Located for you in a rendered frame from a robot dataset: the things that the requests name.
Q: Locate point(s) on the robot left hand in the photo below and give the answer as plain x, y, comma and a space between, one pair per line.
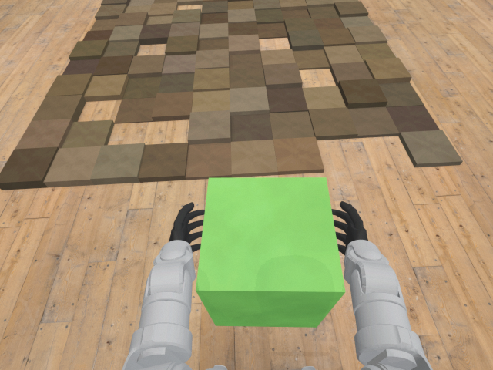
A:
181, 228

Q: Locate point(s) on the robot right hand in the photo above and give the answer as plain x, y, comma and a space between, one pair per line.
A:
353, 227

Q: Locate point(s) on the right robot forearm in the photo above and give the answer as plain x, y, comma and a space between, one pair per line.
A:
384, 333

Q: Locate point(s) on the left robot forearm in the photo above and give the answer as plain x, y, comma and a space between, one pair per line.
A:
163, 335

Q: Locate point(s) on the carton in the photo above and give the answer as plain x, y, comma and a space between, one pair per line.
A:
269, 254

